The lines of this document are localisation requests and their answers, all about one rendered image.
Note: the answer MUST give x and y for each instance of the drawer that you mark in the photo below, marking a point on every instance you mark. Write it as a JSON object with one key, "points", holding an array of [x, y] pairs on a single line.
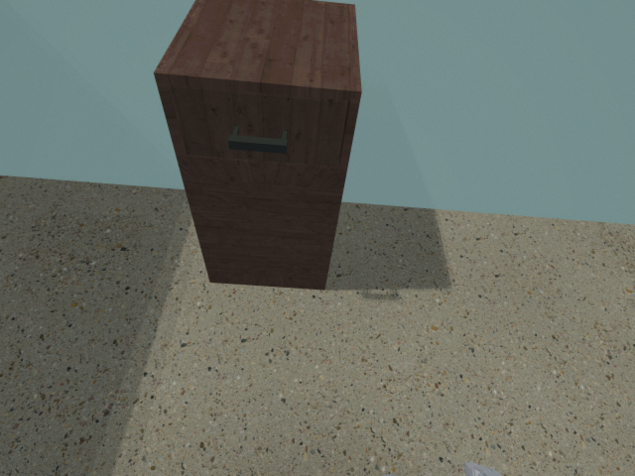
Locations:
{"points": [[207, 117]]}

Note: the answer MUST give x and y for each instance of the cabinet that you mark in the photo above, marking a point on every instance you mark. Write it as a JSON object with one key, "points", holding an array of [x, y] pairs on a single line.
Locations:
{"points": [[262, 223]]}

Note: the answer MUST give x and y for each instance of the handle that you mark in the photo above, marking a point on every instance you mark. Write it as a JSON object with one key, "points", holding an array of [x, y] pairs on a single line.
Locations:
{"points": [[258, 144]]}

